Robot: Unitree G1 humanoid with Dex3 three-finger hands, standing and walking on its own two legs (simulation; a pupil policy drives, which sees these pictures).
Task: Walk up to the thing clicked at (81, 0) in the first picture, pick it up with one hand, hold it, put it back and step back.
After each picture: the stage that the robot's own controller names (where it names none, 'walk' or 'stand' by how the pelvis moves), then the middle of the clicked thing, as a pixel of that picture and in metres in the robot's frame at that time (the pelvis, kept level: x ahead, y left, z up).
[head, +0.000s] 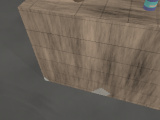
stand; out of the picture +0.99 +0.05 +0.13
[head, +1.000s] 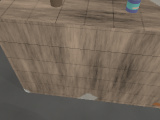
walk; out of the picture +0.89 +0.15 +0.14
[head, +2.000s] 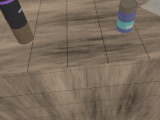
walk; (13, 13) +0.57 +0.29 +0.16
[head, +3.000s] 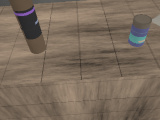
stand; (29, 24) +0.54 +0.24 +0.14
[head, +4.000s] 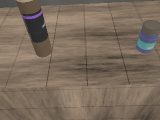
stand; (36, 27) +0.52 +0.21 +0.14
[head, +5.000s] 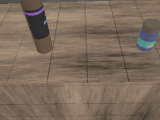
stand; (37, 24) +0.53 +0.21 +0.14
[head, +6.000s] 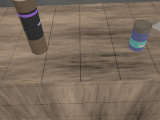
stand; (32, 25) +0.54 +0.23 +0.13
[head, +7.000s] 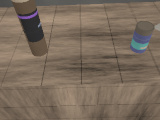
stand; (32, 27) +0.53 +0.23 +0.13
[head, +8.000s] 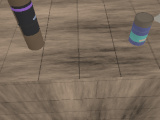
rise first; (27, 20) +0.54 +0.23 +0.14
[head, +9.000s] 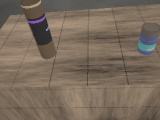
rise first; (40, 31) +0.53 +0.23 +0.14
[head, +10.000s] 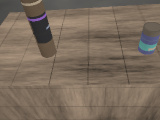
go down; (41, 29) +0.53 +0.23 +0.14
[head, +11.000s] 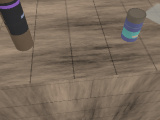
go down; (14, 18) +0.54 +0.22 +0.15
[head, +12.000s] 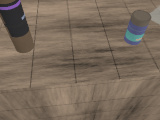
go down; (14, 19) +0.52 +0.22 +0.16
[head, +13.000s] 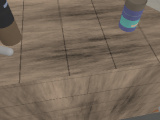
close in; out of the picture +0.52 +0.24 +0.18
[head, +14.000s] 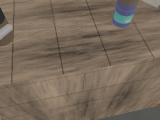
lift; out of the picture +0.52 +0.24 +0.19
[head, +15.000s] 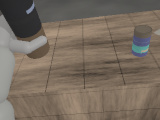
lift; (20, 12) +0.33 +0.15 +0.35
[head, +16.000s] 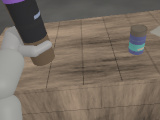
hold; (28, 21) +0.36 +0.16 +0.32
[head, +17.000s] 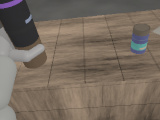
hold; (18, 24) +0.33 +0.18 +0.32
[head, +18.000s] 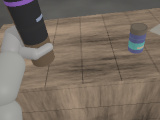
crouch; (29, 22) +0.35 +0.15 +0.31
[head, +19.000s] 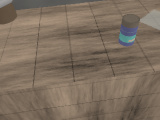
crouch; out of the picture +0.48 +0.23 +0.36
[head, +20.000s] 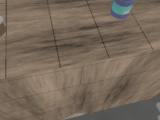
lower; out of the picture +0.53 +0.24 +0.20
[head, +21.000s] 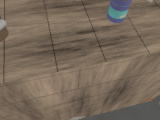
lower; out of the picture +0.52 +0.24 +0.19
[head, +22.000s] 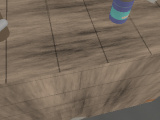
lower; out of the picture +0.53 +0.24 +0.19
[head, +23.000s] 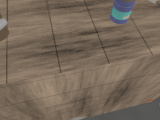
lower; out of the picture +0.53 +0.24 +0.19
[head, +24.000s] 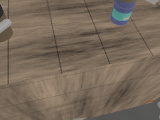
loosen; out of the picture +0.53 +0.23 +0.19
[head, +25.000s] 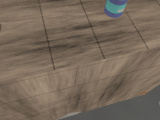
rise; out of the picture +0.53 +0.23 +0.20
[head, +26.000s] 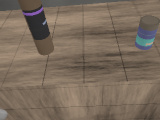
sink last; (37, 25) +0.53 +0.22 +0.17
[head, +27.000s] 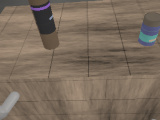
stand; (44, 20) +0.55 +0.21 +0.17
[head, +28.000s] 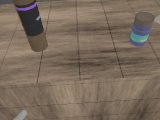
stand; (31, 20) +0.53 +0.22 +0.17
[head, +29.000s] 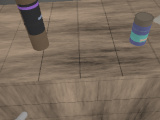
stand; (32, 19) +0.54 +0.22 +0.17
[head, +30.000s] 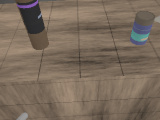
stand; (32, 18) +0.54 +0.21 +0.18
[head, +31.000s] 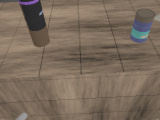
stand; (33, 15) +0.55 +0.21 +0.19
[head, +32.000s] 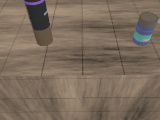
stand; (38, 15) +0.55 +0.21 +0.16
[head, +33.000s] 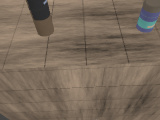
walk; (37, 4) +0.58 +0.18 +0.16
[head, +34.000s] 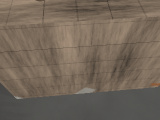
walk; out of the picture +0.77 +0.24 +0.16
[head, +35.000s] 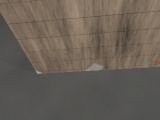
stand; out of the picture +1.09 +0.24 +0.15
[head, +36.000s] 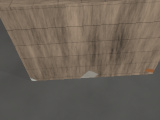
stand; out of the picture +1.10 +0.22 +0.14
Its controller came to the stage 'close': yes
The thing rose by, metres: 0.22
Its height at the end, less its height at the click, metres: +0.00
